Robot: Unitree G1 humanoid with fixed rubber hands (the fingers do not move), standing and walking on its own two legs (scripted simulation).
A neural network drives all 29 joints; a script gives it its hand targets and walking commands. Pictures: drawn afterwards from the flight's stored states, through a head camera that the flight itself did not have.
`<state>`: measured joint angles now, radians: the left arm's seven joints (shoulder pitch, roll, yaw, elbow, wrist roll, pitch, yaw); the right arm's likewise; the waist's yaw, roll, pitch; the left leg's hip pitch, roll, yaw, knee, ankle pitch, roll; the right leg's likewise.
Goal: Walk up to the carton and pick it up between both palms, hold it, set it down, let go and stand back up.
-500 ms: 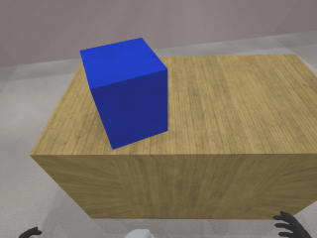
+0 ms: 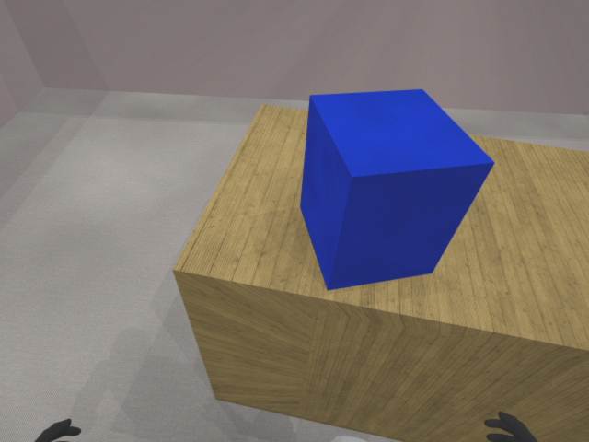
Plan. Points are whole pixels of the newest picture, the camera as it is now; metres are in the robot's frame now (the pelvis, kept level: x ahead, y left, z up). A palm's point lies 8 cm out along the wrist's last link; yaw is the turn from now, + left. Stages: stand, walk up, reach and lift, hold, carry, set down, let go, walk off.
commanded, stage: walk up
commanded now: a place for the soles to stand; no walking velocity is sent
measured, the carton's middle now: (374, 190) +0.50 -0.12 +0.08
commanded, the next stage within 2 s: none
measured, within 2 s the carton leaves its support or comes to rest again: neither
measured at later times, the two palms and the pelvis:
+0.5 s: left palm (11, 434) +0.15 +0.36 -0.05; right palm (489, 419) +0.18 -0.26 -0.04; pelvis +0.04 +0.04 +0.03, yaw -1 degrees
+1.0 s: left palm out of the picture +0.11 +0.35 -0.07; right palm out of the picture +0.13 -0.27 -0.05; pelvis +0.03 +0.04 +0.04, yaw -3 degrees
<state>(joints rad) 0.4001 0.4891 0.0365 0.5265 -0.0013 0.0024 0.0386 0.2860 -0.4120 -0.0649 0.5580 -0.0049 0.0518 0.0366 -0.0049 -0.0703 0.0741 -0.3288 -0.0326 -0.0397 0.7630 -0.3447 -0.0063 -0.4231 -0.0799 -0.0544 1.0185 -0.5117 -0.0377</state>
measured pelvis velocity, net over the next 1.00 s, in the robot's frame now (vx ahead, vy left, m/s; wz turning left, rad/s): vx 0.03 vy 0.04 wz -0.05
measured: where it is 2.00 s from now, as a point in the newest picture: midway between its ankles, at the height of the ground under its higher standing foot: outside the picture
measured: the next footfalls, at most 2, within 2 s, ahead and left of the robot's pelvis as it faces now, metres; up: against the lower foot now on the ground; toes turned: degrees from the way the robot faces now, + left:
right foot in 0.04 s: +0.10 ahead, -0.09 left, +0.00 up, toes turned -4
right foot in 1.40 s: +0.05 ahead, -0.16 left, +0.00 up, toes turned -5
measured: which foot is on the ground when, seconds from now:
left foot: down 0.00-1.00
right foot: up 0.00-0.02, down 0.04-1.00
